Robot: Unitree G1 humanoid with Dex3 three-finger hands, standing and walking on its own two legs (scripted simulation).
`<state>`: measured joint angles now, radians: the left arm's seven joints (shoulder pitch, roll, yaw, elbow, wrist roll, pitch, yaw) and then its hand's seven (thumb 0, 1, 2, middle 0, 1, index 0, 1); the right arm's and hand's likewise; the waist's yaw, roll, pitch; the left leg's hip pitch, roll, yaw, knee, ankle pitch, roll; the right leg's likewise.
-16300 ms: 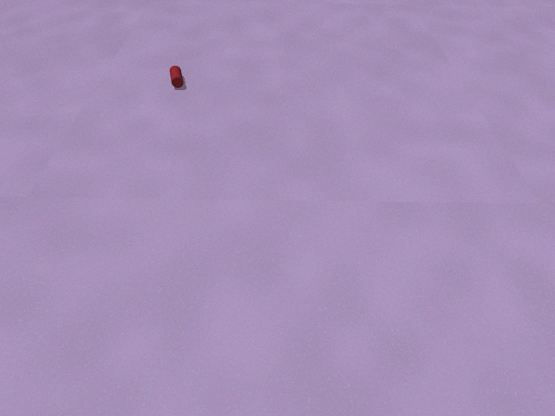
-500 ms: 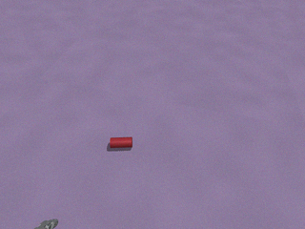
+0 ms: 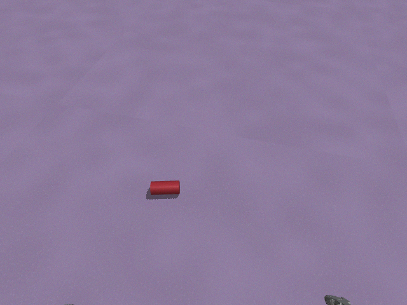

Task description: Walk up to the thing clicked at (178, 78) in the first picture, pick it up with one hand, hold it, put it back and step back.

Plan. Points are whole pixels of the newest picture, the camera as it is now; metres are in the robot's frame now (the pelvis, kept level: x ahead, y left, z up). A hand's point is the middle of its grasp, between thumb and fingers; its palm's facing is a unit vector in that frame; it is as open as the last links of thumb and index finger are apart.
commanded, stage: stand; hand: left
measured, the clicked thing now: (165, 187) +0.80 +0.24 -0.74
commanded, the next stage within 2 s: walk up in 0.86 s
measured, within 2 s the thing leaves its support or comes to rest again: neither
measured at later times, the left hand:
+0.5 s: hand out of the picture +0.06 +0.24 -0.15, palm faces -0.05 -0.94 -0.34, open 7.4 cm
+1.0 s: hand out of the picture +0.07 +0.26 -0.15, palm faces +0.02 -0.94 -0.35, open 7.4 cm
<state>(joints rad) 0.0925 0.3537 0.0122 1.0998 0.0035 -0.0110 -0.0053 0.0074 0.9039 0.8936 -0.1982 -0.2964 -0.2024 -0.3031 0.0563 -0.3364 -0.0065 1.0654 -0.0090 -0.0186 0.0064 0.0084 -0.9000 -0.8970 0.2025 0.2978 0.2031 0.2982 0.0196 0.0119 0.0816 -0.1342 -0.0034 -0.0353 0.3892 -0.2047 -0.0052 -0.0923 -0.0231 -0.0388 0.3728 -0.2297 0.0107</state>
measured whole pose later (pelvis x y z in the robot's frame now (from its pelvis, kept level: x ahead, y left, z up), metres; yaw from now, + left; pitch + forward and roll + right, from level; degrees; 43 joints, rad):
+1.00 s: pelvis +0.01 -0.01 +0.00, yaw +0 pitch -2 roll +0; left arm 0.21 0.37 0.06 1.05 0.03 -0.04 -0.04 0.01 0.90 0.89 -0.20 -0.30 -0.21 -0.30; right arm 0.21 -0.38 -0.04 1.08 -0.04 -0.01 0.04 0.01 -0.90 -0.90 0.20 0.30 0.20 0.30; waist 0.02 0.01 0.02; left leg -0.26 0.01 -0.01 0.66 -0.41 0.02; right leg -0.10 -0.01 -0.04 0.38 -0.25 -0.05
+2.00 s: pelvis +0.32 +0.01 -0.03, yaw -1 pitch -3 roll +0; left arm 0.30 0.42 0.04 0.82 0.00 -0.03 -0.03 0.01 0.90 0.89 -0.20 -0.30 -0.21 -0.30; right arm 0.29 -0.40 -0.06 0.87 -0.03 -0.06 0.02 0.01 -0.90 -0.90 0.20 0.30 0.20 0.30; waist 0.03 -0.02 0.12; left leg -0.38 0.03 0.04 0.60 -0.15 0.01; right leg -0.22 -0.04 -0.06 0.69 -0.40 -0.01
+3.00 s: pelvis +0.36 +0.00 +0.00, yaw -1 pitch -2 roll -1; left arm 0.08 0.35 0.00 1.13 0.00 -0.01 -0.02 0.01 0.90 0.89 -0.20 -0.30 -0.20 -0.30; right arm 0.09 -0.35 0.00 1.16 -0.01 -0.01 0.02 0.01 -0.90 -0.90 0.20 0.30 0.20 0.30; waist -0.01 0.00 0.07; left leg -0.20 0.04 0.04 0.35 -0.11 -0.01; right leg -0.10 -0.03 -0.03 0.33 -0.20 0.02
